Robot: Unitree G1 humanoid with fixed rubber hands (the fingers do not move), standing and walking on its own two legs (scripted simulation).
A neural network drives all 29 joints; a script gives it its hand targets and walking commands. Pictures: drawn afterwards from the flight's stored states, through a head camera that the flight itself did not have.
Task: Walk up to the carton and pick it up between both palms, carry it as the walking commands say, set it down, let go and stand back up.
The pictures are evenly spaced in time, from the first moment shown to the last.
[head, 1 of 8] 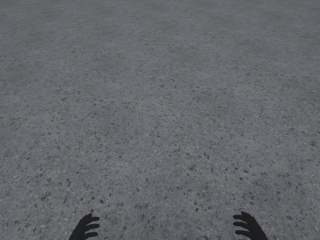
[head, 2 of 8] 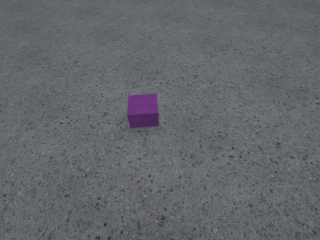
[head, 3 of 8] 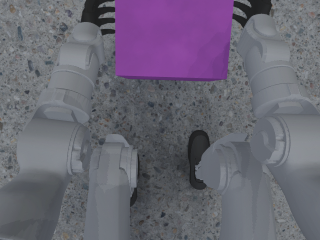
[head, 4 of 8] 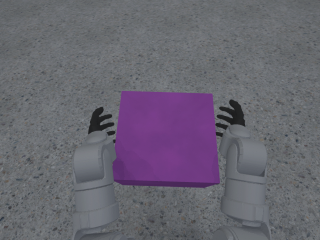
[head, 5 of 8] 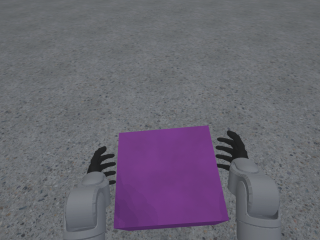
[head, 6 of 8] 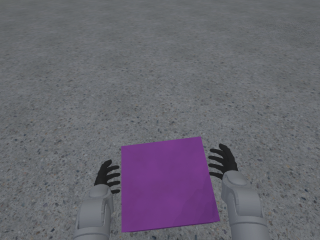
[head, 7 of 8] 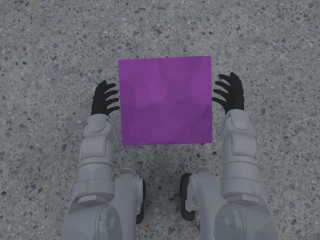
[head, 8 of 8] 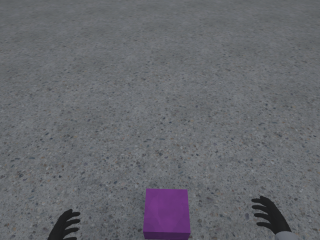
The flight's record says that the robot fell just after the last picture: no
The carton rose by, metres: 0.72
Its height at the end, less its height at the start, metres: +0.00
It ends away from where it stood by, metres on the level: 1.83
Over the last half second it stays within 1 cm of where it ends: yes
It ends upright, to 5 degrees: yes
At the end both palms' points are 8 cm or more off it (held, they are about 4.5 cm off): yes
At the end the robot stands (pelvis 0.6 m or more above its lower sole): yes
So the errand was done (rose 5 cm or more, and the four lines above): yes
